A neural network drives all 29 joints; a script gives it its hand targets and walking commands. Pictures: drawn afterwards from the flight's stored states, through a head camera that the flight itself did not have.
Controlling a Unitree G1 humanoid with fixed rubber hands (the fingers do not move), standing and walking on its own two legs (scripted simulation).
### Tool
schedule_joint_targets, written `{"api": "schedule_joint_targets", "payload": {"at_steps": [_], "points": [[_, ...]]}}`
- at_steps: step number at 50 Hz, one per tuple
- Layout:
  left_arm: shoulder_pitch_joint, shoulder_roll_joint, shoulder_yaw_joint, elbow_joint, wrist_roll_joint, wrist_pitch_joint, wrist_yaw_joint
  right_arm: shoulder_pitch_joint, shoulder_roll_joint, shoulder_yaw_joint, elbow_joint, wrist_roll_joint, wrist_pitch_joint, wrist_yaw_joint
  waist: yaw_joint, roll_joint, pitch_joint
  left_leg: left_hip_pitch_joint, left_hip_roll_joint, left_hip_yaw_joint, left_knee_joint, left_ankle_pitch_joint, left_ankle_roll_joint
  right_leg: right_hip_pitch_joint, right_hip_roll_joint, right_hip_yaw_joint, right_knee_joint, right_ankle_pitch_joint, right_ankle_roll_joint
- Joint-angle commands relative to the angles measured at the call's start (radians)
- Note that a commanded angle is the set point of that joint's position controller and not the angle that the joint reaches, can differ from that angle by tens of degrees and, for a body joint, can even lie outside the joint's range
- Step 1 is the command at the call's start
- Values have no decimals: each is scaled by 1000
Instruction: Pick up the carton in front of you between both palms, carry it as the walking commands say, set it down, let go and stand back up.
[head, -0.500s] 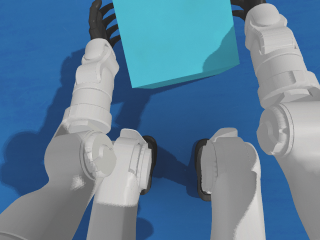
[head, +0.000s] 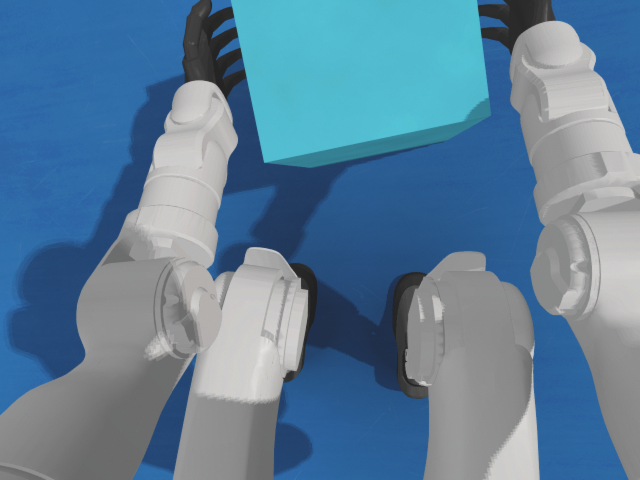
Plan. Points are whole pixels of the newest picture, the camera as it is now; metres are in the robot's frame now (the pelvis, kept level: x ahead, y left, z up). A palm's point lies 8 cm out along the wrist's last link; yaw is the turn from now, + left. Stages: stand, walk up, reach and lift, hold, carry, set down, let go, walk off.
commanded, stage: set down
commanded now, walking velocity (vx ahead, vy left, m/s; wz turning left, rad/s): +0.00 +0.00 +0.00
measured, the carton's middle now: (360, 66) +0.53 -0.03 -0.24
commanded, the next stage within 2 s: let go in 1.24 s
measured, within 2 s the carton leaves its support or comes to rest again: neither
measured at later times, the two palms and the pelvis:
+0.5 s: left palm (163, 87) +0.49 +0.13 -0.08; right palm out of the picture +0.53 -0.24 -0.08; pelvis +0.00 +0.01 +0.05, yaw -2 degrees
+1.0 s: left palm out of the picture +0.49 +0.14 +0.08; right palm out of the picture +0.53 -0.25 +0.07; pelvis +0.01 +0.00 +0.18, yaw -3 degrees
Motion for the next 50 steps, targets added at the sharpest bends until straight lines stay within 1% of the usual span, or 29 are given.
{"api": "schedule_joint_targets", "payload": {"at_steps": [1, 4, 6, 8, 10, 13, 15, 18, 21, 23, 26, 31, 35, 44, 50], "points": [[-61, 90, -97, -25, -107, -50, 35, -197, -188, 59, -84, 109, -59, -56, -41, -164, -883, 328, 30, 48, -81, 249, -10, 607, -26, 122, -240, 329, 39], [-127, 93, -188, -92, -208, -77, 41, -294, -215, 133, -197, 213, -90, -53, -38, -210, -985, 295, 39, 40, -66, 312, 1, 695, -39, 136, -220, 421, 36], [-150, 102, -226, -116, -250, -74, 39, -321, -228, 170, -237, 261, -88, -41, -29, -235, -1024, 288, 45, 37, -70, 313, 6, 746, -45, 138, -216, 436, 37], [-148, 120, -241, -138, -269, -66, 44, -317, -238, 191, -244, 296, -76, -28, -13, -244, -1054, 311, 48, 40, -78, 299, 11, 783, -47, 134, -215, 415, 37], [-131, 136, -241, -165, -270, -55, 55, -295, -248, 204, -226, 319, -59, -16, 4, -241, -1090, 351, 48, 45, -90, 284, 14, 810, -46, 126, -217, 386, 37], [-78, 136, -240, -212, -261, -30, 79, -248, -262, 210, -203, 330, -32, -6, 21, -244, -1174, 430, 43, 52, -116, 271, 17, 853, -42, 105, -232, 350, 38], [-45, 126, -242, -272, -248, -11, 97, -222, -272, 193, -222, 322, -16, -2, 21, -246, -1244, 491, 38, 55, -145, 263, 20, 875, -36, 85, -255, 328, 40], [-11, 109, -232, -401, -207, 26, 122, -190, -291, 134, -287, 283, 13, 4, 11, -237, -1329, 571, 30, 58, -208, 256, 26, 899, -22, 61, -305, 312, 36], [14, 89, -201, -469, -149, 65, 138, -150, -303, 63, -289, 231, 43, 16, 6, -212, -1265, 583, 28, 54, -278, 220, 26, 841, -12, 49, -364, 269, 32], [30, 69, -184, -475, -121, 80, 138, -130, -299, 33, -268, 209, 49, 27, 8, -194, -1189, 578, 27, 49, -317, 207, 23, 780, -9, 45, -398, 246, 30], [52, 38, -178, -481, -103, 86, 132, -113, -281, 19, -257, 198, 43, 44, 16, -178, -1151, 605, 26, 43, -368, 233, 16, 742, -4, 38, -444, 256, 29], [85, 2, -177, -482, -95, 91, 119, -98, -263, 11, -254, 182, 36, 69, 25, -189, -1182, 658, 24, 35, -454, 273, 8, 774, 6, 29, -524, 290, 36], [123, -7, -166, -503, -86, 96, 116, -78, -263, -7, -280, 156, 43, 80, 26, -213, -1246, 694, 21, 36, -522, 300, 3, 861, 15, 23, -591, 329, 44], [191, -3, -148, -597, -66, 111, 105, -39, -255, -44, -386, 111, 73, 89, 30, -261, -1353, 745, 17, 53, -685, 338, 1, 1125, 27, 25, -754, 433, 63], [235, -15, -132, -603, -47, 116, 86, -7, -224, -52, -384, 96, 82, 97, 41, -266, -1325, 778, 22, 53, -806, 341, 0, 1233, 27, 40, -873, 464, 70]]}}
